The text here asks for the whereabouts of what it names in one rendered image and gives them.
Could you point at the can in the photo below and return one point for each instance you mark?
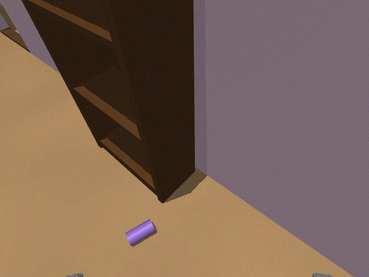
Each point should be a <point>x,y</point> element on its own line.
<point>140,232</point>

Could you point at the bookshelf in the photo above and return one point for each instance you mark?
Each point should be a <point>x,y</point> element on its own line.
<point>129,66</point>

